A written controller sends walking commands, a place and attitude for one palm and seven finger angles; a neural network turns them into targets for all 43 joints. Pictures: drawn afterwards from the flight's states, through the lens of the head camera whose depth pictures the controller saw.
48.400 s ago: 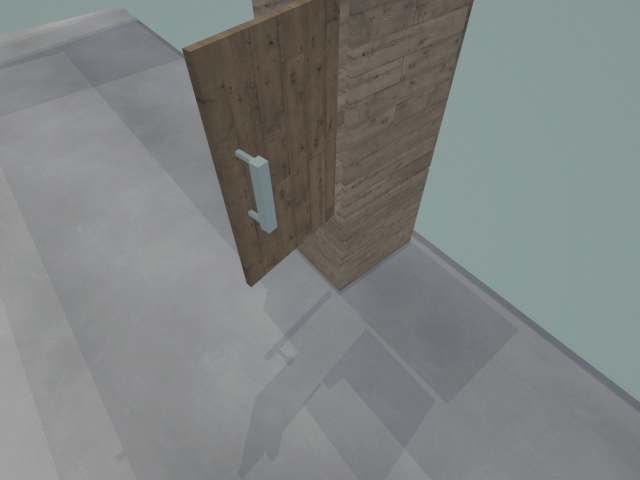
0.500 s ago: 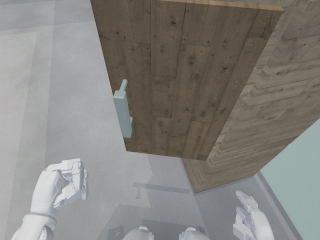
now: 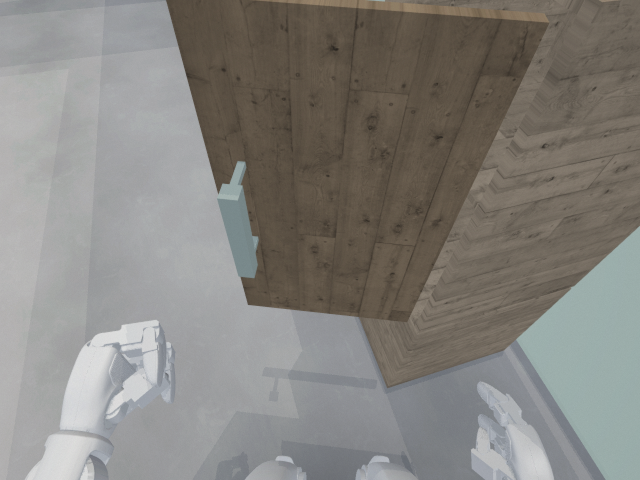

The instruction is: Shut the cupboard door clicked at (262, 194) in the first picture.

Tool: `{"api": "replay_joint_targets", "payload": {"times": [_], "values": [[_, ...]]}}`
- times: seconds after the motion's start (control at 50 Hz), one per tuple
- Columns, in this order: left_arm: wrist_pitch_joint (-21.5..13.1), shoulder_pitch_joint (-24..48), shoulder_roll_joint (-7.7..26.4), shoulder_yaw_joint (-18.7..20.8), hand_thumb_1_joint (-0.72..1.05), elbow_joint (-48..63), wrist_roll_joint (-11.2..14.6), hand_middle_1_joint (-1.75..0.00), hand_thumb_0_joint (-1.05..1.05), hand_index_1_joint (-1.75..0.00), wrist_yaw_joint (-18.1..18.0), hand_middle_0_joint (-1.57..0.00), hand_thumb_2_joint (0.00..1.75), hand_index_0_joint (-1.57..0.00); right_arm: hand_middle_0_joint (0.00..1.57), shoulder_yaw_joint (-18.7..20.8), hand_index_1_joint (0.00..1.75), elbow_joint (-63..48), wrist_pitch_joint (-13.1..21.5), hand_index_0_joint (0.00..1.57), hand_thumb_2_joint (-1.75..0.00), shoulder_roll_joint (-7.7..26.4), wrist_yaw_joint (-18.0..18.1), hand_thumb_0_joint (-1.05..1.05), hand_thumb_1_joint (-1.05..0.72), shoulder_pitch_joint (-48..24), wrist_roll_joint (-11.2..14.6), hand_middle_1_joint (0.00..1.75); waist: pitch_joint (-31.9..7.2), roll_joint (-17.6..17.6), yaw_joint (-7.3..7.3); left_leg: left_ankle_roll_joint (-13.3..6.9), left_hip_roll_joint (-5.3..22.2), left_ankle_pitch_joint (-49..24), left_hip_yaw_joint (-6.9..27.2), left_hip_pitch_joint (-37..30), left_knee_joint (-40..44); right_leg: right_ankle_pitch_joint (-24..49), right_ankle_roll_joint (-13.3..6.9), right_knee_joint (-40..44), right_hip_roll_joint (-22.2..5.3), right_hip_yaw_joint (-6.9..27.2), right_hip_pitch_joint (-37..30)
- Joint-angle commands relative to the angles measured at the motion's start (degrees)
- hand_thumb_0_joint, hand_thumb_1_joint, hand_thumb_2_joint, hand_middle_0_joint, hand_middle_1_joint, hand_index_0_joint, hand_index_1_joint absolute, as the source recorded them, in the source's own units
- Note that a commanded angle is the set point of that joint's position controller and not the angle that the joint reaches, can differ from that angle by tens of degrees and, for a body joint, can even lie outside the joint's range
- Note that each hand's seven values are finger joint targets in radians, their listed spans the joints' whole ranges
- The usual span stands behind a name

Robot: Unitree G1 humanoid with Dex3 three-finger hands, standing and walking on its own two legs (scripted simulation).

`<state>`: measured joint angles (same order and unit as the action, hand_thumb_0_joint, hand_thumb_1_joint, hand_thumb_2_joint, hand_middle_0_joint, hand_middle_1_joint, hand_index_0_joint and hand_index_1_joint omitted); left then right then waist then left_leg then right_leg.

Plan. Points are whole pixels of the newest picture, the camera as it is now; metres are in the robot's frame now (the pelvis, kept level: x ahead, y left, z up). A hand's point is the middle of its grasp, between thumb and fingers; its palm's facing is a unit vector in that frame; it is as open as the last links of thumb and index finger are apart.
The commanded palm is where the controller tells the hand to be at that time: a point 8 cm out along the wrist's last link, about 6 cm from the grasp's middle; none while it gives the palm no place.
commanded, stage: bring the fist close to the handle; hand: left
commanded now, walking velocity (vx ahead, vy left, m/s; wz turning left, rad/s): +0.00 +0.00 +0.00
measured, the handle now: (244, 223) +0.44 +0.14 +0.05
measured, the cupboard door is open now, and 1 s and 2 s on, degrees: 67 67 59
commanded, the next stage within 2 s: push the door shut along its arc in 1.36 s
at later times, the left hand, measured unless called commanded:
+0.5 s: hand (216, 322) +0.29 +0.14 +0.05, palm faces -0.03 -1.00 -0.04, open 3.1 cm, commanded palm +0.27 +0.19 +0.05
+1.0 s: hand (257, 282) +0.34 +0.10 +0.05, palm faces -0.05 -1.00 -0.02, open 3.1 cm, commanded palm +0.32 +0.16 +0.05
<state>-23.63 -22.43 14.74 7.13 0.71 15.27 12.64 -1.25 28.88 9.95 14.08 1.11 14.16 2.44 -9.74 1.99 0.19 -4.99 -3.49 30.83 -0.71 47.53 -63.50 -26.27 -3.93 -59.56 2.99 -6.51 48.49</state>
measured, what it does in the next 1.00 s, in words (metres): stands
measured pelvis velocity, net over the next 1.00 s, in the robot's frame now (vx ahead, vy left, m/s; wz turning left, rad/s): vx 0.01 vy -0.01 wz -0.01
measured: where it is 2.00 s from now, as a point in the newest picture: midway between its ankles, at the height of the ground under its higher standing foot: outside the picture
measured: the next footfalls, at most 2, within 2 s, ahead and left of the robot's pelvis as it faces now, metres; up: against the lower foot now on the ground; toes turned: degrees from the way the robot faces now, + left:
none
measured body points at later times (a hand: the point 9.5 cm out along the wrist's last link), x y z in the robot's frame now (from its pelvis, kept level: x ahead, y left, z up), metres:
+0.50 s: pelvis +0.01 -0.01 +0.00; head +0.07 -0.01 +0.45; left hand +0.28 +0.20 +0.06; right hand +0.17 -0.25 -0.08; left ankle +0.00 +0.06 -0.66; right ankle +0.03 -0.08 -0.66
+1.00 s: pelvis +0.01 -0.01 +0.00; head +0.07 -0.01 +0.45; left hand +0.34 +0.16 +0.06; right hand +0.15 -0.25 -0.10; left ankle +0.00 +0.06 -0.66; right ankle +0.03 -0.08 -0.66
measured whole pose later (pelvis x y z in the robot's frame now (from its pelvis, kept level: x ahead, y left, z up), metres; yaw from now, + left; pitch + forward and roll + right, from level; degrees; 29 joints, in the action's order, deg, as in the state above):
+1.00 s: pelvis +0.01 -0.01 +0.00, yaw -1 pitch +16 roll -1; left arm -21.4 5.9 9.4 0.7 -19.5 8.4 2.0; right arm -0.9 31.5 2.7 13.7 -1.1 14.0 1.7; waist -9.1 1.3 2.0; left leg -4.2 -3.3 30.4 -1.8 46.6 -61.0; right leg -26.3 -4.7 -58.9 3.3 -5.2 48.8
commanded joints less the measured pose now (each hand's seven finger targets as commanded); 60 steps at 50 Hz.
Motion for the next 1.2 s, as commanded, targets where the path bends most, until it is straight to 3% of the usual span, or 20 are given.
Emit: {"api": "replay_joint_targets", "payload": {"times": [0.0,0.06,0.22,0.3,0.38,0.48,0.52,0.58,0.66,0.74,0.78,0.82,0.86,0.92,0.98,1.0,1.02,1.08,1.1,1.18], "values": [[-3.8,7.7,4.9,1.4,0.9,11.3,0.6,-1.5,0.0,-1.5,-0.2,-1.3,0.9,-1.3,0.2,3.0,0.3,-8.3,3.5,0.2,-0.9,7.9,0.8,0.0,-0.9,-2.8,-0.2,0.3,-8.9,0.6,1.87,4.7,3.2,-14.6,6.3,-4.6,10.4,6.9,1.8,7.2,-1.6,4.7,-7.7],[-3.6,12.1,5.0,0.9,0.9,10.0,0.0,-1.5,0.0,-1.5,-0.8,-1.3,0.9,-1.3,0.2,2.9,0.3,-8.1,3.5,0.2,-0.9,8.0,0.9,0.0,-0.9,-3.1,-0.2,0.3,-9.4,1.0,1.92,4.4,3.0,-11.3,6.4,-3.9,10.3,4.4,1.9,7.2,-1.9,5.1,-6.8],[-0.8,14.9,6.2,2.4,0.9,7.0,-0.8,-1.5,0.0,-1.5,-2.5,-1.3,0.9,-1.3,0.2,2.6,0.3,-8.2,1.8,0.2,-0.9,7.6,0.4,0.0,-0.9,-2.7,0.0,0.3,-12.7,0.8,0.46,4.0,2.7,-16.1,4.9,-4.6,10.8,9.7,1.9,8.0,-2.1,6.4,-12.8],[-0.5,16.1,3.3,-0.2,0.9,5.4,-1.6,-1.5,0.0,-1.5,-3.7,-1.3,0.9,-1.3,0.2,2.6,0.3,-8.4,1.1,0.2,-0.9,7.4,0.1,0.0,-0.9,-2.4,-0.2,0.3,-12.1,-0.6,0.9,3.9,2.8,-17.9,4.6,-4.8,10.7,12.2,2.1,7.8,-2.2,6.1,-13.0],[-0.8,19.9,4.4,0.7,0.9,2.9,-2.2,-1.5,0.0,-1.5,-4.9,-1.3,0.9,-1.3,0.2,2.7,0.3,-7.8,0.3,0.2,-0.9,7.7,-0.1,0.0,-0.9,-2.4,-0.5,0.3,-11.2,-2.9,1.47,3.5,2.7,-15.6,4.2,-2.2,9.9,10.8,2.3,8.4,-2.6,7.4,-13.3],[-1.8,22.5,3.9,-0.3,0.9,4.1,-3.1,-1.5,0.0,-1.5,-5.8,-1.3,0.9,-1.3,0.2,3.1,0.3,-7.4,-0.3,0.2,-0.9,7.6,-0.4,0.0,-0.9,-2.0,-0.6,0.3,-15.5,-0.6,1.29,3.7,2.8,-20.2,4.0,-5.3,9.8,16.3,2.2,7.1,-2.7,7.2,-15.2],[-1.8,24.2,3.0,-1.3,0.9,2.9,-3.4,-1.5,0.0,-1.5,-6.2,-1.3,0.9,-1.3,0.2,3.1,0.3,-7.0,-0.7,0.2,-0.9,7.4,-0.6,0.0,-0.9,-1.9,-0.5,0.3,-14.8,0.2,1.59,3.8,2.9,-20.1,3.8,-5.3,9.8,16.5,2.3,7.2,-2.7,7.3,-14.4],[-1.7,27.1,4.0,-0.1,0.9,0.8,-3.8,-1.5,0.0,-1.5,-7.3,-1.3,0.9,-1.3,0.2,3.2,0.3,-6.3,-1.4,0.2,-0.9,7.6,-0.5,0.0,-0.9,-1.8,-0.7,0.3,-14.4,-2.6,1.83,3.5,2.8,-18.5,3.7,-3.6,9.5,15.6,2.5,7.6,-2.8,8.0,-15.2],[-1.5,29.7,2.0,-1.8,0.9,-1.0,-4.2,-1.5,0.0,-1.5,-7.6,-1.3,0.9,-1.3,0.2,3.2,0.3,-6.2,-2.1,0.2,-0.9,7.2,-0.8,0.0,-0.9,-2.1,-0.5,0.3,-15.1,-0.7,1.76,3.5,2.7,-18.9,3.3,-4.9,9.8,16.4,2.5,7.7,-2.9,8.0,-15.1],[-1.2,33.9,2.2,-1.8,0.9,-4.0,-4.7,-1.5,0.0,-1.5,-8.4,-1.3,0.9,-1.3,0.2,3.2,0.3,-5.7,-3.0,0.2,-0.9,7.3,-0.9,0.0,-0.9,-1.9,-0.5,0.3,-14.3,-2.0,2.28,3.4,2.7,-17.7,3.3,-4.3,9.9,15.5,2.6,8.2,-2.9,8.3,-14.9],[-1.3,37.0,0.6,-3.8,0.9,-4.4,-5.2,-1.5,0.0,-1.5,-8.8,-1.3,0.9,-1.3,0.2,3.2,0.3,-5.6,-3.2,0.2,-0.9,7.4,-0.9,0.0,-0.9,-1.7,-0.5,0.3,-14.5,-1.7,2.92,3.3,2.9,-17.9,3.6,-5.5,10.0,15.2,2.5,8.1,-2.9,7.9,-13.9],[-1.4,37.0,1.3,-2.5,0.9,-5.6,-5.2,-1.5,0.0,-1.5,-9.4,-1.3,0.9,-1.3,0.2,3.3,0.3,-5.2,-3.5,0.2,-0.9,7.3,-1.1,0.0,-0.9,-1.1,-0.7,0.3,-16.4,-1.7,2.01,3.6,2.8,-19.3,3.7,-6.2,10.2,16.7,2.3,7.7,-2.8,7.8,-15.1],[-1.5,38.5,-0.6,-4.5,0.9,-6.0,-5.6,-1.5,0.0,-1.5,-9.7,-1.3,0.9,-1.3,0.2,3.2,0.3,-5.3,-3.8,0.2,-0.9,7.1,-1.3,0.0,-0.9,-1.2,-0.7,0.3,-16.6,-0.8,2.38,3.6,2.7,-20.1,3.5,-6.8,10.3,17.7,2.3,7.6,-2.8,7.7,-15.0],[-1.3,40.8,-1.1,-5.0,0.9,-8.6,-6.4,-1.5,0.0,-1.5,-10.6,-1.3,0.9,-1.3,0.2,3.3,0.3,-4.8,-4.6,0.2,-0.9,7.1,-1.6,0.0,-0.9,-0.4,-0.8,0.3,-15.9,-2.4,3.02,3.6,3.0,-20.6,3.6,-6.8,10.1,18.5,2.5,7.5,-2.8,7.5,-14.3],[-1.6,39.5,1.6,-1.6,0.9,-10.2,-6.7,-1.5,0.0,-1.5,-11.7,-1.3,0.9,-1.3,0.2,3.4,0.3,-5.1,-5.4,0.2,-0.9,7.5,-1.6,0.0,-0.9,-0.4,-1.0,0.3,-16.3,-2.6,1.4,3.6,2.8,-19.6,3.4,-6.2,10.7,17.4,2.2,7.8,-2.7,7.7,-15.6],[-1.6,40.0,0.3,-2.6,0.9,-10.4,-6.7,-1.5,0.0,-1.5,-11.8,-1.3,0.9,-1.3,0.2,3.2,0.3,-5.3,-5.7,0.2,-0.9,7.1,-1.8,0.0,-0.9,-0.7,-1.0,0.3,-16.4,-2.2,1.75,3.5,2.6,-19.5,2.8,-6.0,10.8,18.2,2.3,8.1,-2.9,8.0,-16.3],[-1.7,39.7,1.3,-1.4,0.9,-11.2,-6.6,-1.5,0.0,-1.5,-11.8,-1.3,0.9,-1.3,0.2,3.1,0.3,-5.4,-5.9,0.2,-0.9,7.1,-1.9,0.0,-0.9,-0.7,-0.9,0.3,-16.1,-2.9,1.2,3.6,2.5,-18.4,2.8,-5.0,11.0,17.3,2.4,8.3,-2.9,8.4,-17.0],[-2.4,40.4,2.7,-0.1,0.9,-11.7,-6.4,-1.5,0.0,-1.5,-11.6,-1.3,0.9,-1.3,0.2,3.1,0.3,-5.4,-6.4,0.2,-0.9,7.2,-1.7,0.0,-0.9,-0.7,-0.9,0.3,-15.2,-3.7,1.32,3.4,2.5,-17.4,2.5,-3.8,11.1,16.7,2.5,8.9,-2.9,9.1,-17.9],[-2.7,41.9,1.2,-1.7,0.9,-11.7,-6.3,-1.5,0.0,-1.5,-11.2,-1.3,0.9,-1.3,0.2,3.0,0.3,-5.3,-6.5,0.2,-0.9,7.0,-1.7,0.0,-0.9,-0.9,-0.8,0.3,-15.1,-3.9,2.17,3.2,2.5,-17.3,2.4,-4.0,11.0,17.0,2.7,9.2,-3.0,9.3,-17.6],[-4.0,42.6,1.6,-1.5,0.9,-10.8,-5.6,-1.5,0.0,-1.5,-10.2,-1.3,0.9,-1.3,0.2,3.3,0.3,-4.8,-6.2,0.2,-0.9,7.2,-1.5,0.0,-0.9,-0.8,-0.7,0.3,-15.8,-1.7,2.19,3.3,2.6,-17.1,2.6,-5.2,10.9,16.2,2.5,9.2,-2.9,9.4,-17.0]]}}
